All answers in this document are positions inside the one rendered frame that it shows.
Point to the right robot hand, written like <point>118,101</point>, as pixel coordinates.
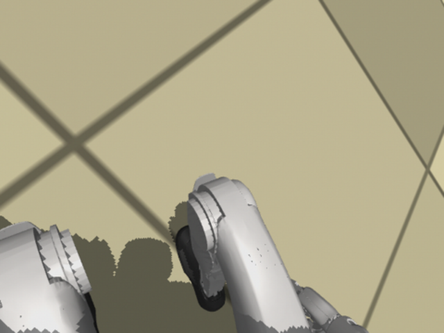
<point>316,307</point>

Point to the right robot foot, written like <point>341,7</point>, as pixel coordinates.
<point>191,268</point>

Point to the left robot foot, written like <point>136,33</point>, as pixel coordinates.
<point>92,309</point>

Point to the right robot arm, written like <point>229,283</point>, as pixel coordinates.
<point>345,324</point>

